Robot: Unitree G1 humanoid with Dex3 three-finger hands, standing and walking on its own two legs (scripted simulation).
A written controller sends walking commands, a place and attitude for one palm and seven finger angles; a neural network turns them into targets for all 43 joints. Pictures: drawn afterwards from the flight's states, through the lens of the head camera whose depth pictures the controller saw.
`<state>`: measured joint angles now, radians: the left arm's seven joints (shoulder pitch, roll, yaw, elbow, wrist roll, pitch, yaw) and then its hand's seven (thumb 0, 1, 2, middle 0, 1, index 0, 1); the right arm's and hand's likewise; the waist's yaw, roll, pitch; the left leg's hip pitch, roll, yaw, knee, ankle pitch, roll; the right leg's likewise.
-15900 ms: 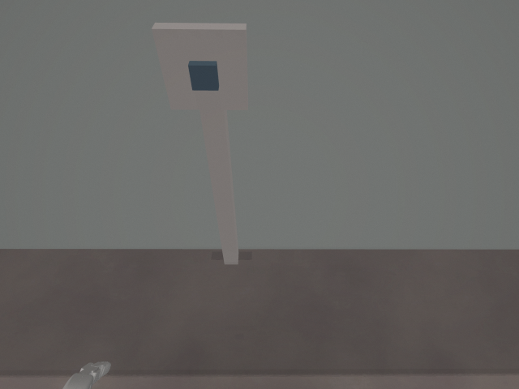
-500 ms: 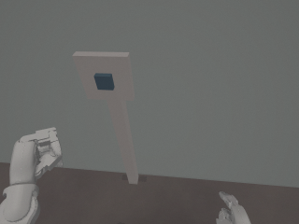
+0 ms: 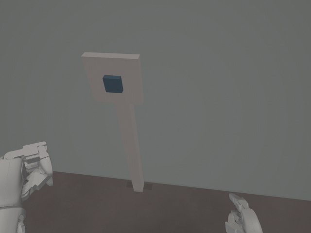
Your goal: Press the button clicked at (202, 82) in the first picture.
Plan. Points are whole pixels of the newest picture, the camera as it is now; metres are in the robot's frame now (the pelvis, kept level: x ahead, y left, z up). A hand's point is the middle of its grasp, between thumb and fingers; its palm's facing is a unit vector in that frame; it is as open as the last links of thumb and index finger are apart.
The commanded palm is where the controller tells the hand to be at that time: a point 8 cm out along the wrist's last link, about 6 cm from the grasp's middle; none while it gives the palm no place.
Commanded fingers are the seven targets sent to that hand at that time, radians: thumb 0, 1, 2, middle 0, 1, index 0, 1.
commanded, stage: step back with the hand held close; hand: left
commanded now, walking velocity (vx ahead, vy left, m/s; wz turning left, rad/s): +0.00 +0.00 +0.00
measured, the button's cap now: (113, 83) +0.52 +0.22 +0.12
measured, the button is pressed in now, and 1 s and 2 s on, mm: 0 0 0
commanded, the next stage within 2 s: stop stepping back and stand still in 1.34 s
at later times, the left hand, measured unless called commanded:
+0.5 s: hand (42, 173) +0.17 +0.25 +0.15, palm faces +0.27 -0.82 -0.51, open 3.1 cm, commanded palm +0.11 +0.30 +0.17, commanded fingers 0.00 0.90 0.90 -1.30 -1.50 -1.30 -1.50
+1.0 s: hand out of the picture +0.10 +0.28 +0.16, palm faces +0.39 -0.81 -0.44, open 3.1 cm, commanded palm +0.03 +0.32 +0.17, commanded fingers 0.00 0.90 0.90 -1.30 -1.50 -1.30 -1.50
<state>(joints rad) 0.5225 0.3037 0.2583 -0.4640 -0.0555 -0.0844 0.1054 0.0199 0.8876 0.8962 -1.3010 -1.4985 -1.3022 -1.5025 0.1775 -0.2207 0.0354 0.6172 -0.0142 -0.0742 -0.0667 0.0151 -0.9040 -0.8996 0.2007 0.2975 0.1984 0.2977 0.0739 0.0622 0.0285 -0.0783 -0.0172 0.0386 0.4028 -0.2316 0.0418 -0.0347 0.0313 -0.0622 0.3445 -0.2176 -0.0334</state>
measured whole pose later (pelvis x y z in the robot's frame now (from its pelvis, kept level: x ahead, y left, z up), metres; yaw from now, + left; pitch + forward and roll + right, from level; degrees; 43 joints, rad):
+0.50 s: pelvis -0.02 +0.02 -0.01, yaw -1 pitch +1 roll -1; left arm 0.64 0.42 0.36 -0.58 -0.05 -0.16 0.11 0.02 0.88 0.90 -1.30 -1.50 -1.30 -1.50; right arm 0.19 -0.24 -0.02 0.54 0.01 0.02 -0.07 0.02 -0.91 -0.90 0.20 0.30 0.20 0.30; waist 0.00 0.02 0.02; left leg -0.28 -0.04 0.07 0.47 -0.22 0.07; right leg -0.26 0.00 -0.04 0.46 -0.22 -0.01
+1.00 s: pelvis -0.10 +0.04 -0.01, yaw +1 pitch +1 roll -5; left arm 0.57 0.41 0.40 -0.61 0.01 -0.24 0.16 0.02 0.88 0.90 -1.30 -1.50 -1.31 -1.50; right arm 0.24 -0.20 0.00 0.59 -0.02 -0.06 -0.08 0.02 -0.90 -0.90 0.20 0.30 0.20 0.30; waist -0.02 0.01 0.01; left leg -0.44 -0.02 0.01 0.56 -0.15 0.10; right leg -0.42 0.07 0.01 0.93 -0.39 0.01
